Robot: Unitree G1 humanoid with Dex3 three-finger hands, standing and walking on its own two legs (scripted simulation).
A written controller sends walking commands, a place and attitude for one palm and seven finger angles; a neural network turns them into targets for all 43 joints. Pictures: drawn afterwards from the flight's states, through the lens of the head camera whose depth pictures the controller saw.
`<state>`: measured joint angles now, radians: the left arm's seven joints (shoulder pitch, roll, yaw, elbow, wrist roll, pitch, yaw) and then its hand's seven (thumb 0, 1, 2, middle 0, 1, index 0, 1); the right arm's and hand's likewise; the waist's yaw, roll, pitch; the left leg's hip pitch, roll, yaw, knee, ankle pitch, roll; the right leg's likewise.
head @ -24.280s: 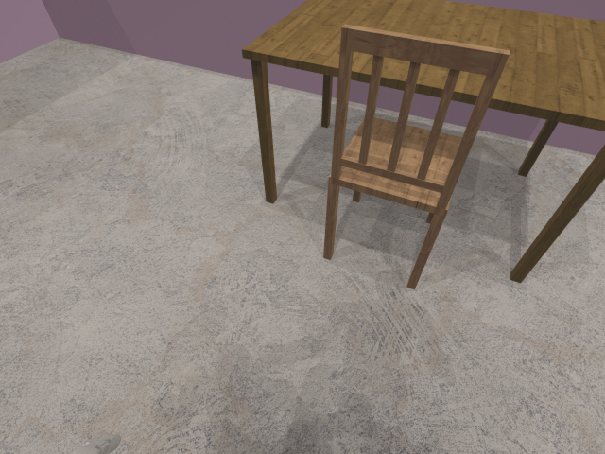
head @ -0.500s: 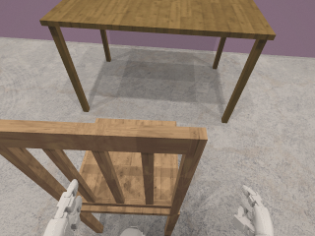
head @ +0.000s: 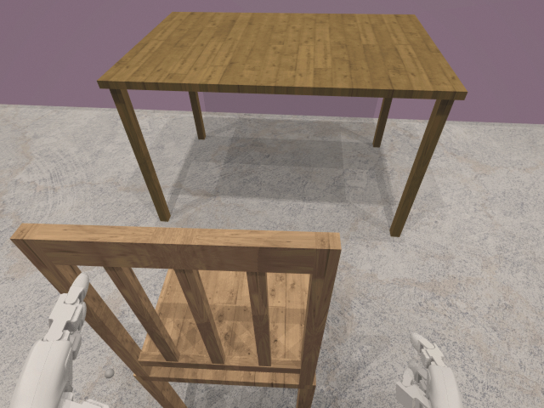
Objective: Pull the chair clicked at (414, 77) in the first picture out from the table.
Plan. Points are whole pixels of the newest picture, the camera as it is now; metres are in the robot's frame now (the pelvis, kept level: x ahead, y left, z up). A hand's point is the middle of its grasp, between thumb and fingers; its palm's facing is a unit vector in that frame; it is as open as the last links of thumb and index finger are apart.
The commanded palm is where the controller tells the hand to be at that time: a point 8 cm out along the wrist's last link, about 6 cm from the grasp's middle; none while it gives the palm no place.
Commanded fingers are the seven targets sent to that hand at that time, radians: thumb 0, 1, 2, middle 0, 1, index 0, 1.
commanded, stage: draw the hand back to the body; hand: left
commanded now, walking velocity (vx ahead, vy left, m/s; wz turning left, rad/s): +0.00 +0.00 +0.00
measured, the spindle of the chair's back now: (205, 321) +0.26 +0.14 -0.03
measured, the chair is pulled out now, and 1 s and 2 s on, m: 0.61 0.60 0.60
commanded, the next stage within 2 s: step back with the hand held close in 0.92 s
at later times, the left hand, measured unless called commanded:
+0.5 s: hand (37, 284) +0.19 +0.26 +0.20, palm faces +0.51 -0.74 -0.44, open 9.5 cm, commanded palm +0.15 +0.29 +0.22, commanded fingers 0.00 0.86 0.88 -0.19 -0.29 -0.19 -0.29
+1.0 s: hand (62, 246) +0.23 +0.24 +0.21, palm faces +0.46 -0.77 -0.45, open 7.4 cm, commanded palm +0.17 +0.28 +0.22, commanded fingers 0.00 0.90 0.90 -0.20 -0.30 -0.20 -0.30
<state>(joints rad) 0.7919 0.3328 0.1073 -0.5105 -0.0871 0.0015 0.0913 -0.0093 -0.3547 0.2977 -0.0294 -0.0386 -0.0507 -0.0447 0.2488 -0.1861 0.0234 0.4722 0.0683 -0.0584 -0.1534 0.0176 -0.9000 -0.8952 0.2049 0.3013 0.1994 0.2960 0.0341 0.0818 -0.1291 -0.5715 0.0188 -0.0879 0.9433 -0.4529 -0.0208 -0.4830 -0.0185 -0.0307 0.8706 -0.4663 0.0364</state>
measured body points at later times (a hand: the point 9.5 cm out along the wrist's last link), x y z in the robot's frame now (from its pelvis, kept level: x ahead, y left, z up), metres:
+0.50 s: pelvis +0.02 -0.01 +0.04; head +0.00 -0.04 +0.49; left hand +0.16 +0.29 +0.22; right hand +0.23 -0.21 -0.04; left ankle +0.02 +0.13 -0.69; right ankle -0.01 -0.15 -0.69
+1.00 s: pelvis +0.03 -0.02 +0.05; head +0.02 -0.05 +0.49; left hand +0.20 +0.28 +0.23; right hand +0.21 -0.26 -0.05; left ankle +0.02 +0.13 -0.69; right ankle -0.01 -0.15 -0.69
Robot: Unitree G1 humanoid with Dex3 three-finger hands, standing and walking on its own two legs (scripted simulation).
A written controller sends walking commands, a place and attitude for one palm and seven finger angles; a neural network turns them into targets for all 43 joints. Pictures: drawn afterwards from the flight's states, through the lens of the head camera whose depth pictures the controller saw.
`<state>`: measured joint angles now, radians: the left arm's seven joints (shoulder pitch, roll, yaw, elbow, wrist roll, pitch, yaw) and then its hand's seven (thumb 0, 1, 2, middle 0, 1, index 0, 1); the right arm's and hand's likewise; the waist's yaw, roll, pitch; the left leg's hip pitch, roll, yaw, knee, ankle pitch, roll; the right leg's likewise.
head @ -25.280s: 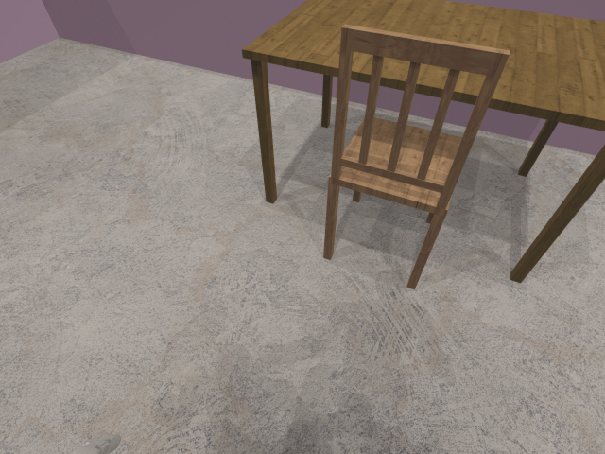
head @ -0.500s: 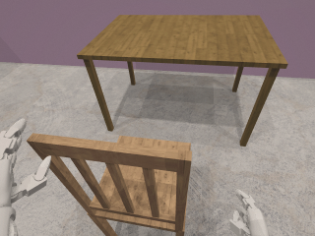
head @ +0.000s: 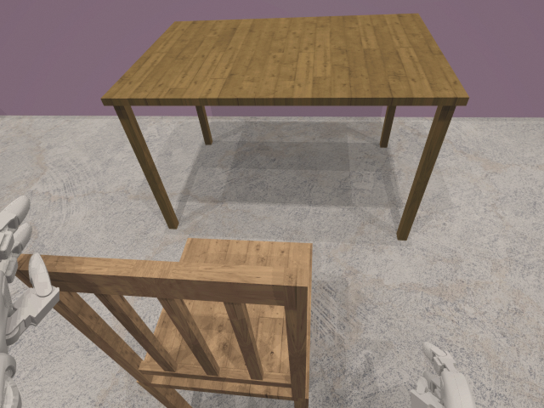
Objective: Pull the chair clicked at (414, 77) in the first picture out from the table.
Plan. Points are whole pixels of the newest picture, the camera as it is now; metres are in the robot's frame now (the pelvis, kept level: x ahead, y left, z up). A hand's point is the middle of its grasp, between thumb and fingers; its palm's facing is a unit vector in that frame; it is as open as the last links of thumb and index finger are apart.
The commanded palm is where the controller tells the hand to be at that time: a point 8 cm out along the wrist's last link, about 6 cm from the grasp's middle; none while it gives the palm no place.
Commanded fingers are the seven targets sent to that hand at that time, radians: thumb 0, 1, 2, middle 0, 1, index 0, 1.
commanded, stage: step back with the hand held close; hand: left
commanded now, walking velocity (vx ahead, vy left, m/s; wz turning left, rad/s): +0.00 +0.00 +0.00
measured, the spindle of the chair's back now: (194, 339) +0.24 +0.17 -0.07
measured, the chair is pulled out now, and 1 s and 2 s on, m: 0.60 0.60 0.60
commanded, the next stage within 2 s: stop stepping back and stand still in 1.68 s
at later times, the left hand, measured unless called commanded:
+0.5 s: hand (19, 333) +0.15 +0.28 +0.16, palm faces +0.39 -0.76 -0.51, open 7.4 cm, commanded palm +0.09 +0.32 +0.18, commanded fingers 0.00 0.90 0.90 -0.20 -0.30 -0.20 -0.30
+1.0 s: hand out of the picture +0.08 +0.30 +0.17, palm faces +0.48 -0.74 -0.48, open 7.4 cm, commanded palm +0.02 +0.33 +0.18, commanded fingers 0.00 0.90 0.90 -0.20 -0.30 -0.20 -0.30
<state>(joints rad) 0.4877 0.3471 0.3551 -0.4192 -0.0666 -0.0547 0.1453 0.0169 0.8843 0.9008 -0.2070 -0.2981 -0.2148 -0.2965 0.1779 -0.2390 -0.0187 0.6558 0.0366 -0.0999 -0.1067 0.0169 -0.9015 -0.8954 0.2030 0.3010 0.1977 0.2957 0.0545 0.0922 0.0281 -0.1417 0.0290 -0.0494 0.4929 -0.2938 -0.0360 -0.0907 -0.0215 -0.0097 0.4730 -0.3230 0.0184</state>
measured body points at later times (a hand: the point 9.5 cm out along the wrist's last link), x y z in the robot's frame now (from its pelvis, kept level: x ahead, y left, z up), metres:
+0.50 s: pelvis -0.05 +0.02 +0.00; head -0.02 +0.01 +0.45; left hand +0.12 +0.32 +0.19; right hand +0.13 -0.21 -0.09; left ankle -0.01 +0.15 -0.74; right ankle -0.04 -0.13 -0.74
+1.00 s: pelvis -0.12 +0.03 -0.02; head -0.09 +0.04 +0.43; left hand +0.04 +0.33 +0.19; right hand +0.06 -0.20 -0.10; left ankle -0.02 +0.15 -0.73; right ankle -0.04 -0.13 -0.74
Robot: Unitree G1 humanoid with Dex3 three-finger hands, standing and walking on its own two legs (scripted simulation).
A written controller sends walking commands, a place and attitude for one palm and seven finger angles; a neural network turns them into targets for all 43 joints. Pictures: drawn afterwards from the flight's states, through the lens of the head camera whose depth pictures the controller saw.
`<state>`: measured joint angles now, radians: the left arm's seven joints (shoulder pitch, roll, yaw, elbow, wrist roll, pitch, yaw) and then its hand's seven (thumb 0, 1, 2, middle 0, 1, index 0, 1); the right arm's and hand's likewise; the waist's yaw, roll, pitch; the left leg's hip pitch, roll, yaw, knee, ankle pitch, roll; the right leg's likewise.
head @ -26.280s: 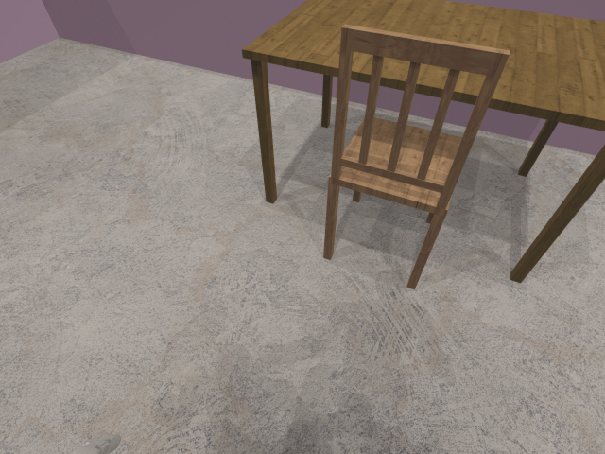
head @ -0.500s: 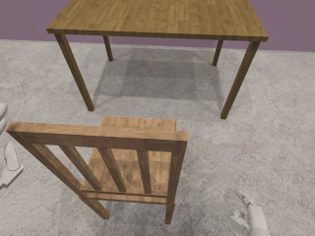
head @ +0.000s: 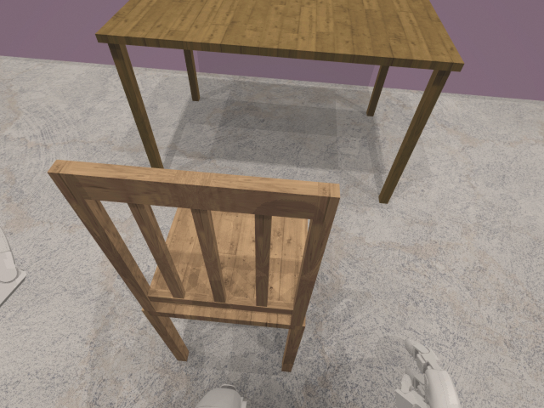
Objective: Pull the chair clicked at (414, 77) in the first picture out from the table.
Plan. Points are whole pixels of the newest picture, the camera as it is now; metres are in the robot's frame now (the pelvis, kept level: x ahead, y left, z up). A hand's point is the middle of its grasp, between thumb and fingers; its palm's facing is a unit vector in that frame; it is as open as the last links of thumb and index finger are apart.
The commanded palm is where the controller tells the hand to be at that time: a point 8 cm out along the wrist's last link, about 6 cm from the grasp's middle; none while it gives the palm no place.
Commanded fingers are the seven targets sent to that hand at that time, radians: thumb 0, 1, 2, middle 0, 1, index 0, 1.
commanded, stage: step back with the hand held close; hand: left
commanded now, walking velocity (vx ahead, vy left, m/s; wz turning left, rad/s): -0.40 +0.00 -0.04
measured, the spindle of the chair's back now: (212, 261) +0.36 +0.14 -0.05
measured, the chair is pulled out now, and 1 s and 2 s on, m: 0.60 0.60 0.60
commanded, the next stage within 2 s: stop stepping back and stand still in 0.68 s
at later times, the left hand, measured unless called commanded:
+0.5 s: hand out of the picture +0.17 +0.28 +0.19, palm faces +0.50 -0.74 -0.45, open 7.4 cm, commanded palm +0.10 +0.31 +0.20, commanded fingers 0.00 0.90 0.90 -0.20 -0.30 -0.20 -0.30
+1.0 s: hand out of the picture +0.13 +0.26 +0.17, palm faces +0.35 -0.79 -0.50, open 7.4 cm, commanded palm +0.07 +0.29 +0.20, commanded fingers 0.00 0.90 0.90 -0.20 -0.30 -0.20 -0.30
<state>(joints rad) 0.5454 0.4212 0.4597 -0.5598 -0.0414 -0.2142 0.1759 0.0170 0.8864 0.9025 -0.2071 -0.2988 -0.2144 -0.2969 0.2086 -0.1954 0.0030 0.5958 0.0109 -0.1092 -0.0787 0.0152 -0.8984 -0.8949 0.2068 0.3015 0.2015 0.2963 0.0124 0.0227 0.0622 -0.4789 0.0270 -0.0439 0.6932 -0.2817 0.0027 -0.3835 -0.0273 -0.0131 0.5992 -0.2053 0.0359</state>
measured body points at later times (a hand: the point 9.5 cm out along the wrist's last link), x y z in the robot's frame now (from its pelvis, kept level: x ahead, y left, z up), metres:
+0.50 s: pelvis -0.03 +0.01 -0.01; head +0.00 +0.03 +0.44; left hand +0.14 +0.32 +0.22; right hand +0.14 -0.23 -0.08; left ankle +0.06 +0.12 -0.72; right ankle +0.05 -0.15 -0.71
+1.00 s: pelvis -0.09 +0.00 +0.01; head -0.07 +0.01 +0.46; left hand +0.11 +0.30 +0.20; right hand +0.04 -0.27 -0.08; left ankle -0.03 +0.11 -0.72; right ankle -0.12 -0.16 -0.72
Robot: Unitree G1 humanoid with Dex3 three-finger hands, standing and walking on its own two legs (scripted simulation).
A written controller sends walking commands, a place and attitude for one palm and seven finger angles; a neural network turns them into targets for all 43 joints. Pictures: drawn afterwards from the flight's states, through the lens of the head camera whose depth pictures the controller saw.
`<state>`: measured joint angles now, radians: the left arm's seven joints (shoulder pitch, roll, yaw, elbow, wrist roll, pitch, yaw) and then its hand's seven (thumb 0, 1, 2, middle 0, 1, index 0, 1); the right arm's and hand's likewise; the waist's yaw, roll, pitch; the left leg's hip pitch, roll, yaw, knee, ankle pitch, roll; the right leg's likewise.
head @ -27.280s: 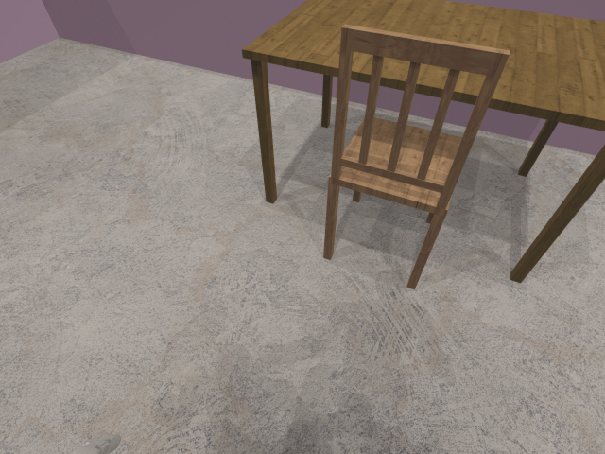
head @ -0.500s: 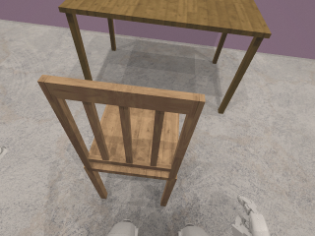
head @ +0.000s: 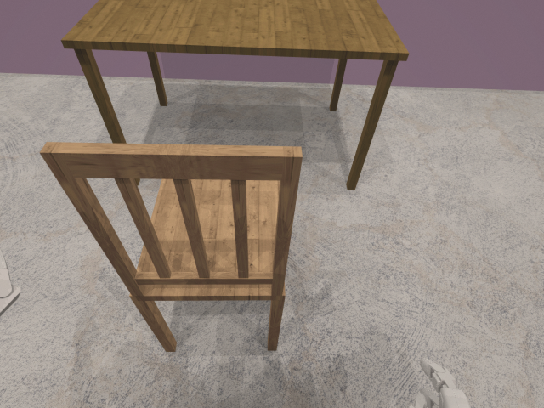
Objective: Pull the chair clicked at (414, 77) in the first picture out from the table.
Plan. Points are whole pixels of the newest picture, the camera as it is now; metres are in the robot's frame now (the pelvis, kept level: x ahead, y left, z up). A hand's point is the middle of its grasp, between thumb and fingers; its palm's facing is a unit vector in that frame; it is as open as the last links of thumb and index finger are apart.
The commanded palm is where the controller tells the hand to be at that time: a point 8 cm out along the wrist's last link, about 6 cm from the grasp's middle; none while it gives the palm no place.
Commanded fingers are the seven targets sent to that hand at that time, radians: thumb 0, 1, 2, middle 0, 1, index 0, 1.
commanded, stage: stop stepping back and stand still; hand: left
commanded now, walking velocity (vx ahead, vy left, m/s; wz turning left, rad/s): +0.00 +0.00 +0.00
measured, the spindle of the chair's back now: (195, 234) +0.43 +0.17 -0.06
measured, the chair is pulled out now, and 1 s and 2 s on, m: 0.60 0.60 0.60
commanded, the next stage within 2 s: let the arm hang, fingers relaxed in 1.06 s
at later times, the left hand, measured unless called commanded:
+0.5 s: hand (16, 314) +0.18 +0.26 +0.17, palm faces +0.45 -0.79 -0.41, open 7.4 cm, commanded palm +0.12 +0.29 +0.19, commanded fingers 0.00 0.90 0.90 -0.20 -0.30 -0.20 -0.30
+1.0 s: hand (37, 275) +0.22 +0.25 +0.17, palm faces +0.39 -0.80 -0.46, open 7.4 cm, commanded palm +0.16 +0.29 +0.19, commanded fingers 0.00 0.90 0.90 -0.20 -0.30 -0.20 -0.30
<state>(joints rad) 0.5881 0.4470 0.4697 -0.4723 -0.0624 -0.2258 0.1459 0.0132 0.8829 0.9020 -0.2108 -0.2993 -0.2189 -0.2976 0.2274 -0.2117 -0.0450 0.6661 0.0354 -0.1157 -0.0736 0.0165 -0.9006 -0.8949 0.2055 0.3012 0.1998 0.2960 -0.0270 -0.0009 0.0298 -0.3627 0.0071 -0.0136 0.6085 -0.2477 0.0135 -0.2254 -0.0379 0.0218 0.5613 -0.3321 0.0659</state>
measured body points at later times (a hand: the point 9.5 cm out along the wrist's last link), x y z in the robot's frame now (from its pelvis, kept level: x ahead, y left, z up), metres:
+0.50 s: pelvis -0.01 -0.01 +0.01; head -0.02 +0.00 +0.46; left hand +0.15 +0.30 +0.19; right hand +0.15 -0.24 -0.07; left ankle +0.05 +0.11 -0.73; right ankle -0.02 -0.16 -0.73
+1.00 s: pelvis +0.02 -0.01 +0.01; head +0.04 +0.01 +0.46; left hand +0.19 +0.29 +0.19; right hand +0.19 -0.24 -0.07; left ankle +0.05 +0.11 -0.73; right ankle -0.02 -0.16 -0.73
